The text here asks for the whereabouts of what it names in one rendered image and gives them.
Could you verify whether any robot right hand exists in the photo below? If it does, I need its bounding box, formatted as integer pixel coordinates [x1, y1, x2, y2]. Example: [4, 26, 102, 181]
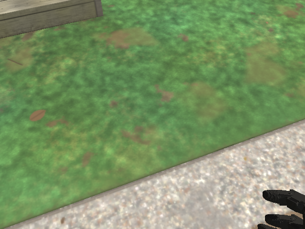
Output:
[257, 189, 305, 229]

